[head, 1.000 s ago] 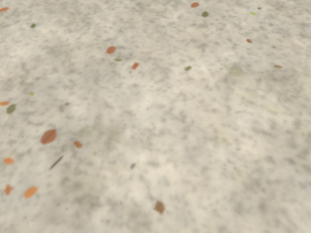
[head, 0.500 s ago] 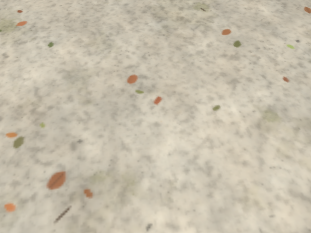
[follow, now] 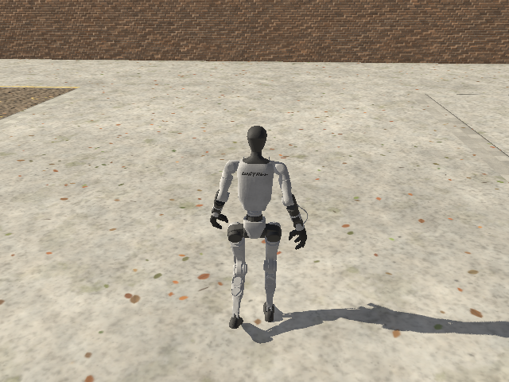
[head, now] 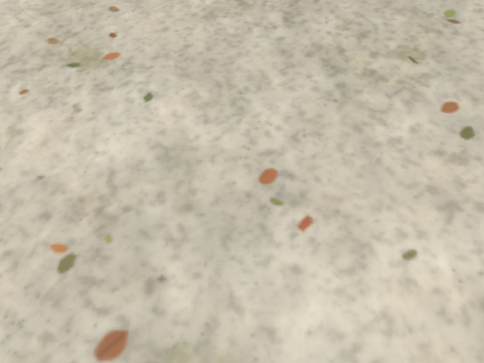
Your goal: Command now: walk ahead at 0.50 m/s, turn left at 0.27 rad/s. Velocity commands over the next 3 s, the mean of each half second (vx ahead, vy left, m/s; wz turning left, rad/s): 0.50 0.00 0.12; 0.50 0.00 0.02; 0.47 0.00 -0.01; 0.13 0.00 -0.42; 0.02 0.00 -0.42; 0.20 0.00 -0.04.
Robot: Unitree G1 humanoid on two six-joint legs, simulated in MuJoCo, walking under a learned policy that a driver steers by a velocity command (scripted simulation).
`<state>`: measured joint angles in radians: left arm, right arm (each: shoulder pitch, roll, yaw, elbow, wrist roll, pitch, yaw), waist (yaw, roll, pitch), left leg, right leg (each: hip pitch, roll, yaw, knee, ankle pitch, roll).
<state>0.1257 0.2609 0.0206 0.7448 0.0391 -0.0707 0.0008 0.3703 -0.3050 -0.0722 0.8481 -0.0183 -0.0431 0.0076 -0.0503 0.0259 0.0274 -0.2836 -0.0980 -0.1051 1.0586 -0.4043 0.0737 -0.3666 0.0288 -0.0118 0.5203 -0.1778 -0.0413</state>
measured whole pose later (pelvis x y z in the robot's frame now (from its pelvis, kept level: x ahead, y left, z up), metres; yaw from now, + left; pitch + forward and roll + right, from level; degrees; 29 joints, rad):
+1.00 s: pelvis +0.52 +0.01 -0.01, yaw +2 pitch +0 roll +1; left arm 0.10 0.24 0.03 0.82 0.03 -0.07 -0.01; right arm 0.40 -0.23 -0.03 0.98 -0.01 -0.06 0.00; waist -0.04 0.01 0.05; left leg -0.15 -0.03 0.01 0.95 -0.45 0.07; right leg -0.41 0.01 -0.09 0.57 -0.16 -0.09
